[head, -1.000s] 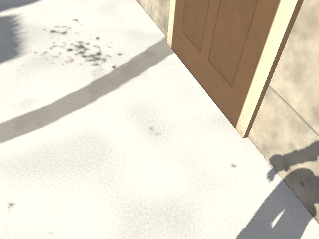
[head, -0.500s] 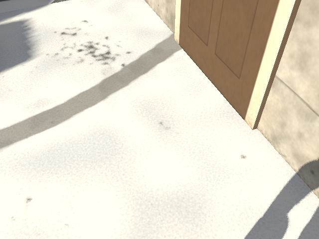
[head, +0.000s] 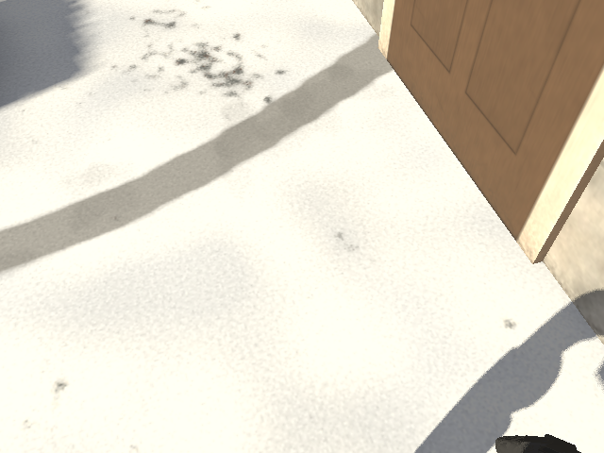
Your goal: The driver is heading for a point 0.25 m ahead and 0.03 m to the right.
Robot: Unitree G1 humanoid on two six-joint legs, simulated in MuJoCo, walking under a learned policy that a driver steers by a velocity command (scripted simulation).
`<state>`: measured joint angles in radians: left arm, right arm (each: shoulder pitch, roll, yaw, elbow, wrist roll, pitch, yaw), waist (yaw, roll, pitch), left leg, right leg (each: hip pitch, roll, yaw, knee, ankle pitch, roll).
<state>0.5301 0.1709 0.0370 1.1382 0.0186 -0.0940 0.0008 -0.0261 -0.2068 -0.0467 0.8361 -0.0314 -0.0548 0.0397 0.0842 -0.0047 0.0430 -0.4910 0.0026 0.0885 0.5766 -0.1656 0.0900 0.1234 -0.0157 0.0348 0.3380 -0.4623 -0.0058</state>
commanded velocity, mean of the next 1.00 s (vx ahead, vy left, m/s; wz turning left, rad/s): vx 0.11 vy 0.00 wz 0.00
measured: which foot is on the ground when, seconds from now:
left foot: down 0.00-1.00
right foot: down 0.00-0.00, up 0.02-0.44, down 0.46-1.00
